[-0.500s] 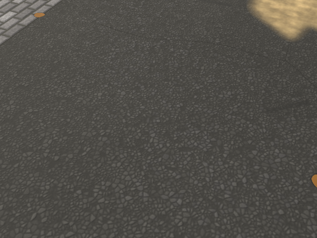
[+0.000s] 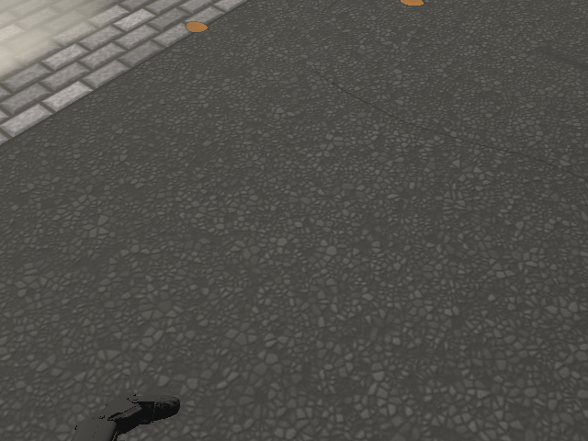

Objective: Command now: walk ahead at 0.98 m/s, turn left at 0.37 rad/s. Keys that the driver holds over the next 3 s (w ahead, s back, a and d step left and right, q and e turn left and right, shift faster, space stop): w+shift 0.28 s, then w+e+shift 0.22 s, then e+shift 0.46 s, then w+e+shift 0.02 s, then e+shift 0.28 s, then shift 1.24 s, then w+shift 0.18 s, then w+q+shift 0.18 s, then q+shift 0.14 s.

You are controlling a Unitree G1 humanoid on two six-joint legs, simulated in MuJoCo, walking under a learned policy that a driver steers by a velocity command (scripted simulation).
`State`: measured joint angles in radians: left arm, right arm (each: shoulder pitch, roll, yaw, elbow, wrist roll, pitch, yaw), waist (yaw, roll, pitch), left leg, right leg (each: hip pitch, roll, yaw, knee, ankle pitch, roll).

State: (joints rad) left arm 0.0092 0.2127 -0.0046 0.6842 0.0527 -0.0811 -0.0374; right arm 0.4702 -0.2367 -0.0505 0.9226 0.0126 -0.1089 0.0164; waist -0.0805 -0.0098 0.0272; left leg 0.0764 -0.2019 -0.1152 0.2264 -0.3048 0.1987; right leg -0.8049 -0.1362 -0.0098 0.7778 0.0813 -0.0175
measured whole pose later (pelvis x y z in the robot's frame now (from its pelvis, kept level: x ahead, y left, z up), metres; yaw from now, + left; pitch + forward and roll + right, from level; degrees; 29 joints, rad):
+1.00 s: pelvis +0.79 -0.02 -0.02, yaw -26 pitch +0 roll +3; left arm 0.13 0.34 0.09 0.61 -0.02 0.01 -0.04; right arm 0.14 -0.32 -0.08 0.81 0.04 -0.04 -0.02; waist -0.02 -0.01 0.08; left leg -0.11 0.12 0.32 0.73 -0.47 -0.02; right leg -0.50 0.00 -0.10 0.64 -0.13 -0.11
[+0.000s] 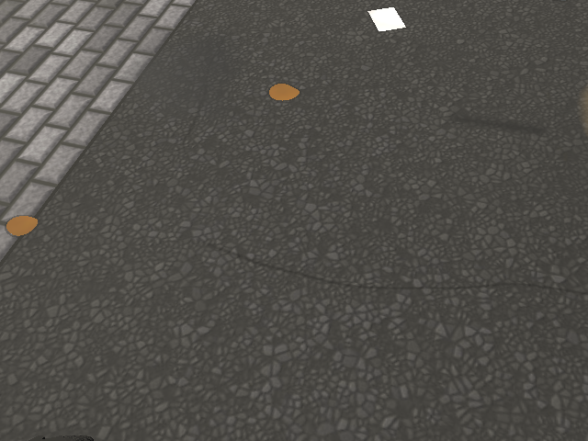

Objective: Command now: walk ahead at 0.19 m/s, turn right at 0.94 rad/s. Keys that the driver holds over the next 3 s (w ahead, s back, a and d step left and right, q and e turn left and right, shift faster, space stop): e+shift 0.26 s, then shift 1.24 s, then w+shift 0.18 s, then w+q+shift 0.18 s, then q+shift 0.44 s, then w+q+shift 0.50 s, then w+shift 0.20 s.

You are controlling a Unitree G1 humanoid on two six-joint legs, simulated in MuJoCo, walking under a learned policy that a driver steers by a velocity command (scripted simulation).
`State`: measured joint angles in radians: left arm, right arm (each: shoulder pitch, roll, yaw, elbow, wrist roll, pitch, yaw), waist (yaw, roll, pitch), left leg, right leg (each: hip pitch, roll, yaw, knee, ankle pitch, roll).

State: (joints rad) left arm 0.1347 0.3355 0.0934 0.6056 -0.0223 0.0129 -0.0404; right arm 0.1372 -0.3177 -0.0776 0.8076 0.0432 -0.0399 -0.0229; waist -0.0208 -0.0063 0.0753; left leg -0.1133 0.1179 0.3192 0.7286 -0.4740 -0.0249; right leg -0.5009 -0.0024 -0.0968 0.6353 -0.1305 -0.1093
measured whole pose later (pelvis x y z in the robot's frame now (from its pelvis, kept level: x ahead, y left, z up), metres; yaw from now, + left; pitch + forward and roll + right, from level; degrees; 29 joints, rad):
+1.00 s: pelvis +0.11 +0.05 +0.02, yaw -28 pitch -1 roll +1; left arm 0.24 0.21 0.02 0.67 0.02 0.00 0.01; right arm 0.20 -0.24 -0.03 0.78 -0.02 -0.01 -0.01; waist -0.03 0.01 0.01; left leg -0.29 0.01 -0.03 0.53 -0.23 -0.03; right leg -0.21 0.02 0.06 0.57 -0.35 -0.01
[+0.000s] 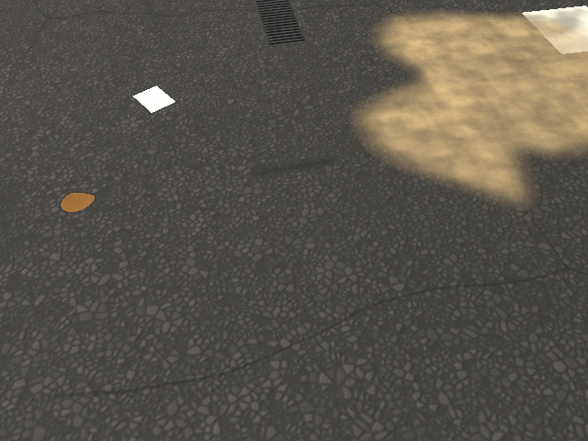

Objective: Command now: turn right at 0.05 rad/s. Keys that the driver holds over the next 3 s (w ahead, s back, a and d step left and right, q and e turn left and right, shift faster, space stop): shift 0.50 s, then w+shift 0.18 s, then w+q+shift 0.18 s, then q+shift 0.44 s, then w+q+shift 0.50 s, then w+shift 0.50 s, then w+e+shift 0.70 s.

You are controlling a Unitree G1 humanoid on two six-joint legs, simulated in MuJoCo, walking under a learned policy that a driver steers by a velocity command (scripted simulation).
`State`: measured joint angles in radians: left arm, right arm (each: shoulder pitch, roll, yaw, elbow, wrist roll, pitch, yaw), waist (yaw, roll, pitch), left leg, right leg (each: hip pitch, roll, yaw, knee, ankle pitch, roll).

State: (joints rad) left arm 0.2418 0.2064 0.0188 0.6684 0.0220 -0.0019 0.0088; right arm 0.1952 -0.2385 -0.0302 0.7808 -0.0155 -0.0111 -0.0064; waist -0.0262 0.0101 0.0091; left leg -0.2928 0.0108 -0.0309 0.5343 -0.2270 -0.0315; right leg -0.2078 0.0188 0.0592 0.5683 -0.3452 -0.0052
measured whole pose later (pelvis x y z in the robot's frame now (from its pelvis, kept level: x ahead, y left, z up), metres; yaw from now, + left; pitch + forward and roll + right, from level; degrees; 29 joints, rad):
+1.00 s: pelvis +0.17 +0.09 +0.01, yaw +10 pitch +2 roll -1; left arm 0.11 0.26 0.04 0.71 0.01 -0.12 -0.01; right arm 0.46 -0.20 -0.04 0.94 0.01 -0.07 0.01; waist -0.07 -0.04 -0.01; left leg -0.12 -0.08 -0.07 0.35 -0.26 0.08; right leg -0.61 -0.04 0.05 0.95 -0.20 0.00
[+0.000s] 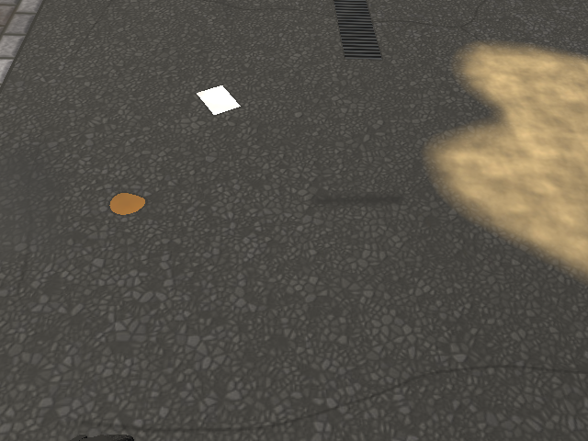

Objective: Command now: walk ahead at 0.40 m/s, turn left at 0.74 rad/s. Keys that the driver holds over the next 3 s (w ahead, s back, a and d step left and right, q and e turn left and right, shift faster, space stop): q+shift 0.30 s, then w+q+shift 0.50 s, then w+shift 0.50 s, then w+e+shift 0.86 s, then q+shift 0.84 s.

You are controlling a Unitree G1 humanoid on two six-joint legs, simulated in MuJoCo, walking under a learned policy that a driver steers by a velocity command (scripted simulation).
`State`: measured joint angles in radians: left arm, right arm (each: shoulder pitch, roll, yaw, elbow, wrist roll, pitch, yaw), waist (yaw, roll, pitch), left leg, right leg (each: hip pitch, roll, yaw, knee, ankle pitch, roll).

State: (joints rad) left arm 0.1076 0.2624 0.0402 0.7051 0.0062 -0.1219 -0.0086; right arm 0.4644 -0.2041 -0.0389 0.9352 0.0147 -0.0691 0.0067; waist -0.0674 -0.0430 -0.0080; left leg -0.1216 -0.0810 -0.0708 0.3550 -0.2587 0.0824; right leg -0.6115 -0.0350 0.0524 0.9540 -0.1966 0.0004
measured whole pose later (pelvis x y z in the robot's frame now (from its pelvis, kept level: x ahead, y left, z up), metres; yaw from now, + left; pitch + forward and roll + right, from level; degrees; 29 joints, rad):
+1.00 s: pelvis +0.39 +0.23 -0.02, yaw +52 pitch +3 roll +0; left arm 0.04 0.28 0.01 0.64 0.04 -0.02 -0.07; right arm 0.53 -0.28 -0.03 0.79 0.00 -0.07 0.01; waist -0.09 -0.02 0.02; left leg 0.14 -0.09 -0.12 0.19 -0.37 0.10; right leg -0.71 -0.07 -0.04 0.70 -0.03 0.02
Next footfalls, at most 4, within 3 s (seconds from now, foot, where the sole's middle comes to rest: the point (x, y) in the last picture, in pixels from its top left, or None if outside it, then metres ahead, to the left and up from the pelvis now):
0.20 right None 0.34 -0.08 -0.78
0.70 left None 0.24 0.17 -0.78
1.10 right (96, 384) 0.66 0.40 -0.78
1.56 left None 0.74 0.88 -0.78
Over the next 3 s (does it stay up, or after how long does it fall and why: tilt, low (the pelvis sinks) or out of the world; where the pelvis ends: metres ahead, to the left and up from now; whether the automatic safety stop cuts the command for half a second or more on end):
stays up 1.56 1.16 -0.01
